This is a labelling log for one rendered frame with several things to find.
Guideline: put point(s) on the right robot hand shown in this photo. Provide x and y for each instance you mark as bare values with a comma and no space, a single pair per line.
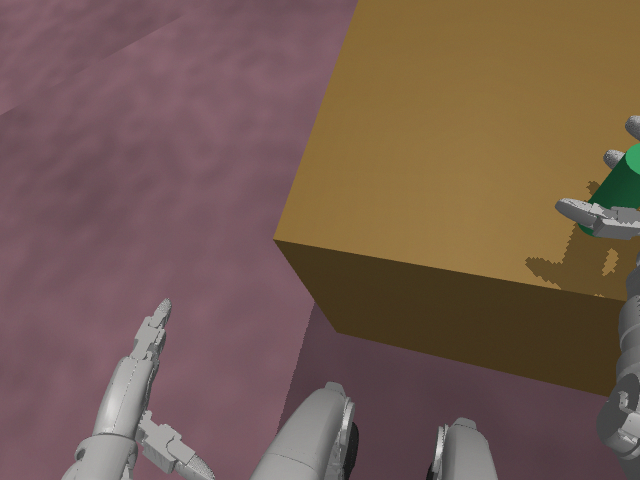
616,222

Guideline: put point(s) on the right robot arm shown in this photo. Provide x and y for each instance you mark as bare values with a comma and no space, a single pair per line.
618,422

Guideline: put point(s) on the left robot foot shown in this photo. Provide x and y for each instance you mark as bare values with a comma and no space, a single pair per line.
351,454

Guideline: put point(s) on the left robot hand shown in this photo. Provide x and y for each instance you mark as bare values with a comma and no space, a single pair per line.
123,409

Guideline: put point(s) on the can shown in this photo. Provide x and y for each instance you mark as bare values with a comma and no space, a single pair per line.
621,188

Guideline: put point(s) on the left robot arm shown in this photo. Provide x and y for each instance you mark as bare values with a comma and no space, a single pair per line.
104,457

